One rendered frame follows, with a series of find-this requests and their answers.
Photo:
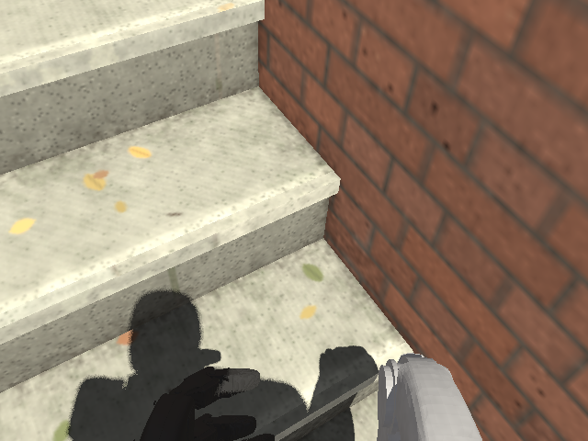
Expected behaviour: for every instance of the robot right thigh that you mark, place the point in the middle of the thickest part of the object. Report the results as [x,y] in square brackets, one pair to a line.
[418,398]

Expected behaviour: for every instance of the left robot hand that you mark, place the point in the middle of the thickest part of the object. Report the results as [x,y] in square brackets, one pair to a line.
[173,416]

